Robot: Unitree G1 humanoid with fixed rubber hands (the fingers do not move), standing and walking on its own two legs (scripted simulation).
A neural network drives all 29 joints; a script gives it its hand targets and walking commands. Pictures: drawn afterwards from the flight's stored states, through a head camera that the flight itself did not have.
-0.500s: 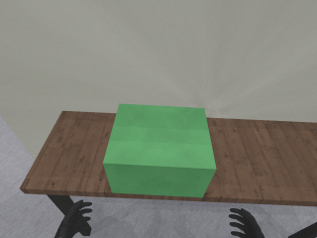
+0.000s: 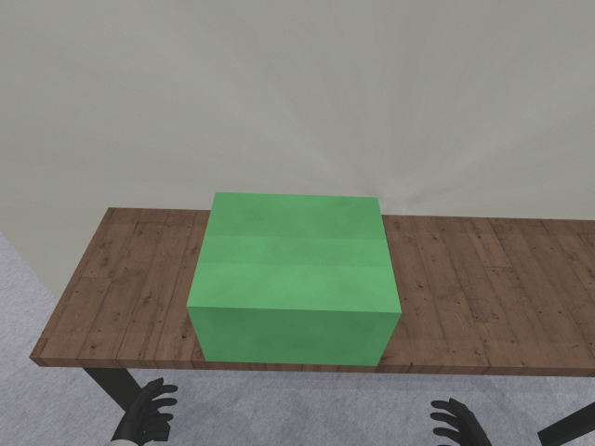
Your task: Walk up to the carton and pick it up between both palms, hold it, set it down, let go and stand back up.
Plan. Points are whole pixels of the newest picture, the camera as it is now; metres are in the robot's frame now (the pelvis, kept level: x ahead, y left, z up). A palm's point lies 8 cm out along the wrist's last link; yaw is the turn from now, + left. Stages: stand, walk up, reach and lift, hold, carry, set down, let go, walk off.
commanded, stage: set down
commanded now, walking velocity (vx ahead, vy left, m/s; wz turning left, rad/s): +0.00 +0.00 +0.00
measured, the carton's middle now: (294, 276) +0.41 +0.04 -0.03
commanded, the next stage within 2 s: let go in 0.10 s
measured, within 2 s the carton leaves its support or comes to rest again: neither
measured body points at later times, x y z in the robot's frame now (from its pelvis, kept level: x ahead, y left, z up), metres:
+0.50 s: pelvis -0.01 +0.00 +0.00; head -0.01 +0.01 +0.45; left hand +0.16 +0.23 -0.09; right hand +0.16 -0.23 -0.09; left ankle -0.01 +0.13 -0.75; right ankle -0.01 -0.10 -0.75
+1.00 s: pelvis -0.02 +0.01 +0.00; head -0.03 +0.02 +0.45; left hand +0.11 +0.32 -0.11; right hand +0.09 -0.31 -0.10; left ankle -0.01 +0.13 -0.75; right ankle -0.01 -0.10 -0.75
